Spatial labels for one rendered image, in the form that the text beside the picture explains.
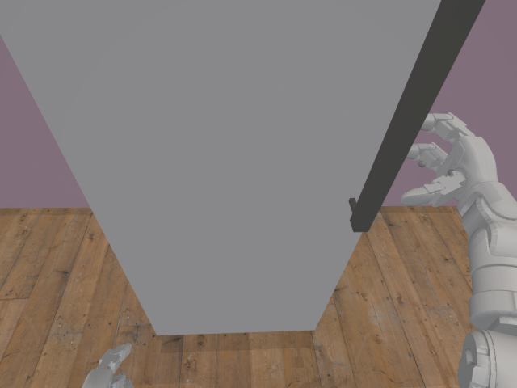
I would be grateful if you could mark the right robot forearm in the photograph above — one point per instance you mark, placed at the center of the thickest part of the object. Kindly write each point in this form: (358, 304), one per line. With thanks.
(489, 216)

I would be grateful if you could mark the robot right upper arm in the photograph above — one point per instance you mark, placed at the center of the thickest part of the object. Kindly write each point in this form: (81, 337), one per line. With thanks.
(489, 360)

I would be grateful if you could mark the fridge door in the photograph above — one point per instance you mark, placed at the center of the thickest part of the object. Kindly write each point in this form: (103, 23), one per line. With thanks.
(218, 142)

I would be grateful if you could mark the robot left hand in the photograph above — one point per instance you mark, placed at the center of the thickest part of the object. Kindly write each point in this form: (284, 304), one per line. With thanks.
(102, 376)

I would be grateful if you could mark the robot right hand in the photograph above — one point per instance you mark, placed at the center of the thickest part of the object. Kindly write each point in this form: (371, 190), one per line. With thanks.
(471, 159)

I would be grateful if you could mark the handle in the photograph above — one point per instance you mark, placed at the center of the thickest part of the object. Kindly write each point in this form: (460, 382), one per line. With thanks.
(450, 27)

